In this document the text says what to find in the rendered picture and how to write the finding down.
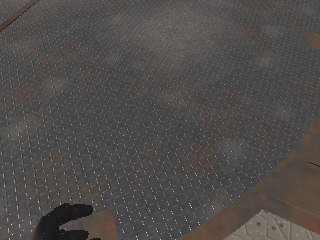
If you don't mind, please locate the left robot hand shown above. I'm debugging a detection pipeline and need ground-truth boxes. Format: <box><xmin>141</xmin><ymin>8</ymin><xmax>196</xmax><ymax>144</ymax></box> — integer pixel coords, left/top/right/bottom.
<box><xmin>30</xmin><ymin>203</ymin><xmax>101</xmax><ymax>240</ymax></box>

